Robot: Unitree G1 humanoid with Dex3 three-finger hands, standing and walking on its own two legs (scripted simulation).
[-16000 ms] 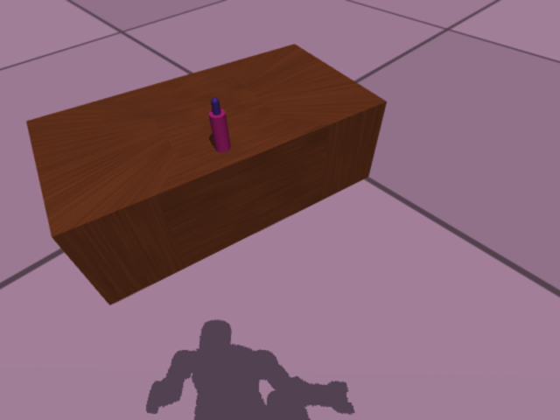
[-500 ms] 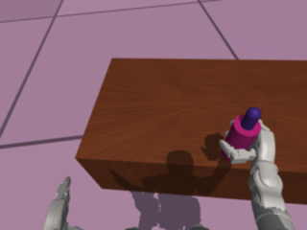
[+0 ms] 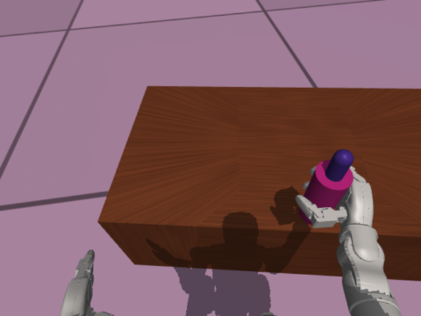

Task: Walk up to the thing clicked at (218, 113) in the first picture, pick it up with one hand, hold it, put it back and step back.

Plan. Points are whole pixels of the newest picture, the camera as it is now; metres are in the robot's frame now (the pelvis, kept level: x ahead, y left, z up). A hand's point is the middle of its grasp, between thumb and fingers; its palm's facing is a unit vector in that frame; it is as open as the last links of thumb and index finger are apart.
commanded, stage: hold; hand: right
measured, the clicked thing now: (326, 188) +0.33 -0.17 +0.08
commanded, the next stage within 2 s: none
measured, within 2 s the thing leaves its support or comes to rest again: neither
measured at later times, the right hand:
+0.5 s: hand (318, 195) +0.33 -0.17 +0.04, palm faces +0.18 +0.98 +0.01, open 8.5 cm
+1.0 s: hand (316, 194) +0.34 -0.17 +0.05, palm faces +0.15 +0.99 +0.00, open 8.5 cm
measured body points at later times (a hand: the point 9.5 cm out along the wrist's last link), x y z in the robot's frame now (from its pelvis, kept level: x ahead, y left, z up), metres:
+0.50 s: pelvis +0.00 +0.00 +0.00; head +0.04 -0.01 +0.45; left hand +0.15 +0.27 -0.04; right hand +0.32 -0.22 +0.05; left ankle -0.01 +0.14 -0.70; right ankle +0.03 -0.12 -0.70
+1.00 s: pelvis +0.00 +0.00 +0.00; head +0.04 -0.01 +0.45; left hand +0.16 +0.27 -0.05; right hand +0.32 -0.22 +0.05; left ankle -0.01 +0.14 -0.70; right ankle +0.03 -0.12 -0.70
